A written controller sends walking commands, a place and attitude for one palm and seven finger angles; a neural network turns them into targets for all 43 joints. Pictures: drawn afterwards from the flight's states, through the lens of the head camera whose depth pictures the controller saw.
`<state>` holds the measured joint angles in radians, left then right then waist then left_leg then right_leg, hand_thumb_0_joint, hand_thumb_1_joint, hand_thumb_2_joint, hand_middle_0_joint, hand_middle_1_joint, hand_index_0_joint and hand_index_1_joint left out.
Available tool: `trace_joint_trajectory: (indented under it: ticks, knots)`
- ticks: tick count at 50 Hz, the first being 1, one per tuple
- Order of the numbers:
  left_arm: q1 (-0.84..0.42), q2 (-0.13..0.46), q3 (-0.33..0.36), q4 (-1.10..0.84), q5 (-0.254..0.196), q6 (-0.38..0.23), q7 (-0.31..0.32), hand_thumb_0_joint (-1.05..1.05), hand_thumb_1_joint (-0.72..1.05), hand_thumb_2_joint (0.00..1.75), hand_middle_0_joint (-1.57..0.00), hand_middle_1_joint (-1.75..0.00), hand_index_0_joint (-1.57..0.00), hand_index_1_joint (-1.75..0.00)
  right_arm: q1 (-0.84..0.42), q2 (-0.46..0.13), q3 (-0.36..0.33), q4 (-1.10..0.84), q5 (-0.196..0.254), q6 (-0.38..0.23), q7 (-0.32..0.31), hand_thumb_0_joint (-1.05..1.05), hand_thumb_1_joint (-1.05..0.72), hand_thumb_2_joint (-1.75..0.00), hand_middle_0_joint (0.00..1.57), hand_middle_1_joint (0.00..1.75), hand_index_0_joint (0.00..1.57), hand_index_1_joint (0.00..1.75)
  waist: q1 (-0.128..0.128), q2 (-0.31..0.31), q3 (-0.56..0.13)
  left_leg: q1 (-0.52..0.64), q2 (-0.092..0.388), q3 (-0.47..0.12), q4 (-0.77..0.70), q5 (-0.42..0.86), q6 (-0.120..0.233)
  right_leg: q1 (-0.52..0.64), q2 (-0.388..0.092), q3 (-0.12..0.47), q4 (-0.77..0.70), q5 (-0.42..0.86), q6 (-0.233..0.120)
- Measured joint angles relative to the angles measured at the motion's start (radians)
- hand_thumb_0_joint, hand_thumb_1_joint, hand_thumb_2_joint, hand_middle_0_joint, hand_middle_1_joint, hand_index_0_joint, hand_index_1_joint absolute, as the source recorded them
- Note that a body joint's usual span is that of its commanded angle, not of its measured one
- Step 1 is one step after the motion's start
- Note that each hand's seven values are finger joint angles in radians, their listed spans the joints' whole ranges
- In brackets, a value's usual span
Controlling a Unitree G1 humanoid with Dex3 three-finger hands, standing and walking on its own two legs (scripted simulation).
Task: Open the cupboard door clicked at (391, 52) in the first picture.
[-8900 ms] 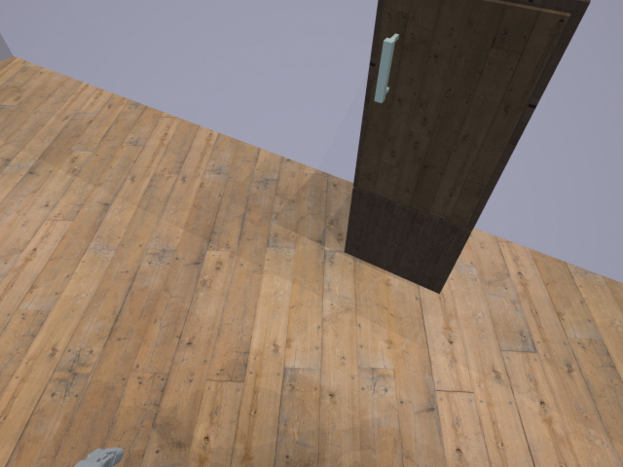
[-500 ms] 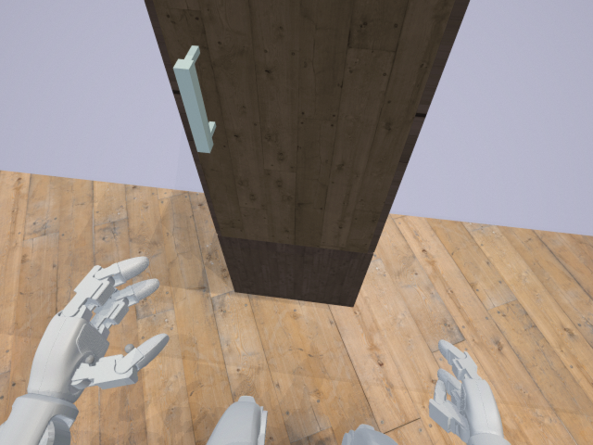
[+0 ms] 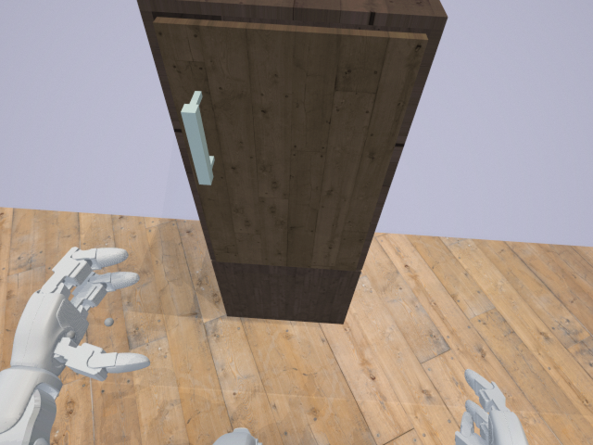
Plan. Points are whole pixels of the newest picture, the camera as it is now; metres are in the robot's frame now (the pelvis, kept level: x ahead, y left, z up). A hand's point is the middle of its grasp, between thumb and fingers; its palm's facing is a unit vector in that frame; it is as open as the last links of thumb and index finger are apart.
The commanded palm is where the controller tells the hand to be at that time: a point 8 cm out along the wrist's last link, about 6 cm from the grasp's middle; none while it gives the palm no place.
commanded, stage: raise the hand with hooked fingers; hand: left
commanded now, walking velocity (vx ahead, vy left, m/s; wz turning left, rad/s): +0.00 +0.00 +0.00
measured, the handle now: (201, 140) +0.55 +0.19 +0.09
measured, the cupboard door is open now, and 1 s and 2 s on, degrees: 0 0 0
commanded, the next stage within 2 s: move the hooked fingers beside the handle in 0.94 s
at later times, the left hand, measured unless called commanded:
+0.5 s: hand (64, 260) +0.29 +0.29 +0.11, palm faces +0.04 -1.00 -0.04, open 13.9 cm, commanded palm +0.26 +0.33 +0.11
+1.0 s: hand (79, 265) +0.29 +0.28 +0.11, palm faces +0.04 -1.00 -0.03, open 13.9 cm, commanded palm +0.26 +0.32 +0.11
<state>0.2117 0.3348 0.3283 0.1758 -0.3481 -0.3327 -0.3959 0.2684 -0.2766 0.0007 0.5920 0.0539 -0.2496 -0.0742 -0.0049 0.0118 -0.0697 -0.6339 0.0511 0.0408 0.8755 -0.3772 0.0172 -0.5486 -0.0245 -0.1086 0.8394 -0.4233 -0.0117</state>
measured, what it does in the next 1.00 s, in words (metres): stands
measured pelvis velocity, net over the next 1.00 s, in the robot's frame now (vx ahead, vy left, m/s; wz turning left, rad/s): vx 0.00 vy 0.00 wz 0.00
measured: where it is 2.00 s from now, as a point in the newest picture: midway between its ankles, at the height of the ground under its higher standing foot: outside the picture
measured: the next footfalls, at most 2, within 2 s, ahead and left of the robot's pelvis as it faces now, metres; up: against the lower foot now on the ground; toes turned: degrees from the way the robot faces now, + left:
none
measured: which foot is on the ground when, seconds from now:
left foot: down 0.00-1.00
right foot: down 0.00-1.00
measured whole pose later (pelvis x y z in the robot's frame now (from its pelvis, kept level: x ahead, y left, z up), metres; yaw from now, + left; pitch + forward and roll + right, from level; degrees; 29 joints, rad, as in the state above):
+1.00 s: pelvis +0.00 +0.00 +0.02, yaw +0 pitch +5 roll -1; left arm -0.07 0.42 0.44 0.43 -0.34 -0.20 -0.50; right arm 0.28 -0.27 0.04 0.60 0.06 -0.20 -0.09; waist 0.00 0.03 -0.04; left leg -0.49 0.04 0.05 0.73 -0.31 0.02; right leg -0.41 -0.02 -0.10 0.69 -0.36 -0.01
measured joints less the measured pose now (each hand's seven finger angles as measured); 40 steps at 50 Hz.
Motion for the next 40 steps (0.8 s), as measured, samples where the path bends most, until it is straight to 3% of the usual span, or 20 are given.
trace_joint_trajectory:
  ticks: [12, 20, 28, 40]
  knots:
    - [-0.150, 0.046, 0.042, 0.091, 0.005, 0.103, -0.049, -0.01, -0.46, 0.32, -0.30, -1.18, -0.30, -1.18, -0.029, 0.030, 0.054, -0.019, -0.001, 0.015, -0.001, 0.01, -0.90, -0.89, 0.21, 0.30, 0.20, 0.30, 0.029, 0.010, 0.012, 0.072, -0.014, 0.001, -0.064, 0.023, 0.013, 0.081, -0.007, -0.001, -0.080, 0.033, 0.014]
    - [-0.247, 0.087, 0.083, 0.172, 0.006, 0.149, -0.087, -0.01, -0.49, 0.31, -0.30, -1.20, -0.30, -1.20, -0.016, 0.022, 0.061, -0.003, 0.000, 0.030, -0.013, 0.01, -0.90, -0.89, 0.21, 0.30, 0.20, 0.30, 0.027, 0.010, 0.024, 0.105, -0.017, 0.004, -0.099, 0.037, 0.016, 0.114, -0.008, 0.001, -0.118, 0.050, 0.017]
    - [-0.300, 0.118, 0.113, 0.234, -0.006, 0.165, -0.116, -0.01, -0.49, 0.30, -0.30, -1.20, -0.30, -1.20, 0.011, 0.001, 0.047, 0.003, 0.004, 0.040, -0.013, 0.01, -0.90, -0.89, 0.21, 0.30, 0.20, 0.30, 0.013, 0.007, 0.024, 0.126, -0.016, 0.013, -0.131, 0.050, 0.016, 0.129, -0.005, 0.010, -0.146, 0.064, 0.017]
    - [-0.271, 0.084, 0.110, 0.224, 0.011, 0.138, -0.090, -0.01, -0.49, 0.30, -0.30, -1.20, -0.30, -1.20, 0.022, -0.002, 0.033, 0.004, 0.002, 0.050, -0.012, 0.01, -0.90, -0.89, 0.21, 0.30, 0.20, 0.30, 0.005, 0.003, 0.026, 0.139, -0.011, 0.017, -0.144, 0.056, 0.010, 0.135, -0.001, 0.015, -0.150, 0.067, 0.011]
